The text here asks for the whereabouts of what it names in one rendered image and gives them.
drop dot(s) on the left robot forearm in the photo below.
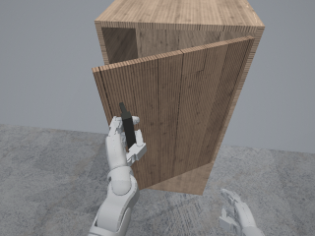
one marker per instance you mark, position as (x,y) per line
(114,215)

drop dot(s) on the cupboard door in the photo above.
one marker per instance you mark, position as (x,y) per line
(182,98)

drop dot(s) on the right robot forearm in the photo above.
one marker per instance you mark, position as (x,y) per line
(251,231)

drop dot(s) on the handle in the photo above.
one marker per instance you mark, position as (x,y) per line
(128,125)

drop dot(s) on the right robot hand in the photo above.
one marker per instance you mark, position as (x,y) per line
(233,221)

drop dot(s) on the left robot hand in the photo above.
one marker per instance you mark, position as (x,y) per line
(116,143)

